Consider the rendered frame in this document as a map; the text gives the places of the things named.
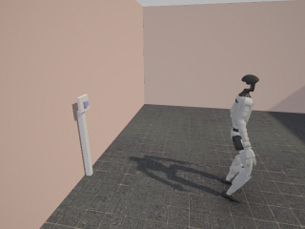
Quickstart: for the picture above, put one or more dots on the left robot foot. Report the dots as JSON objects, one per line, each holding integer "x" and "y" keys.
{"x": 224, "y": 180}

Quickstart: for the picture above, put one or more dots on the button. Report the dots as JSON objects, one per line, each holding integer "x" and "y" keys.
{"x": 85, "y": 103}

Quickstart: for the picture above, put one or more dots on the robot right upper arm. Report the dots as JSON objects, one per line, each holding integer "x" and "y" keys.
{"x": 246, "y": 105}

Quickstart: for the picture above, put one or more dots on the robot right forearm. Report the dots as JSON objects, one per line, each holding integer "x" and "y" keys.
{"x": 243, "y": 133}

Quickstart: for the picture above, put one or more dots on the right robot hand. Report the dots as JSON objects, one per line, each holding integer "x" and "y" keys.
{"x": 249, "y": 154}

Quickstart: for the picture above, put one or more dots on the panel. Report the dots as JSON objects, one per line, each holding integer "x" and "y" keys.
{"x": 82, "y": 122}

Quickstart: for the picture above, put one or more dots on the robot left upper arm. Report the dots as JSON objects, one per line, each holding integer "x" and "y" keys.
{"x": 232, "y": 109}

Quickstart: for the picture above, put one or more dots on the humanoid robot head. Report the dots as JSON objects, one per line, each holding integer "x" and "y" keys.
{"x": 250, "y": 80}

